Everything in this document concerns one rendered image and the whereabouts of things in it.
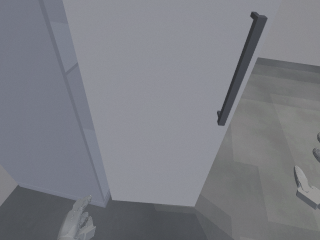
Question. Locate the handle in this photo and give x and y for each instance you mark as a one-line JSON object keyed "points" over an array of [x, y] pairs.
{"points": [[252, 40]]}

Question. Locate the robot right hand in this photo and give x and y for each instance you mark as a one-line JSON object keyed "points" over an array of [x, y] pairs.
{"points": [[310, 195]]}

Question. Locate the fridge door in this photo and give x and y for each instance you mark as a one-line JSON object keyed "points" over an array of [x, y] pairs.
{"points": [[155, 74]]}

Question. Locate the robot left hand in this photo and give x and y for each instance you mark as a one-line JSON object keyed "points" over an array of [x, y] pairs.
{"points": [[71, 225]]}

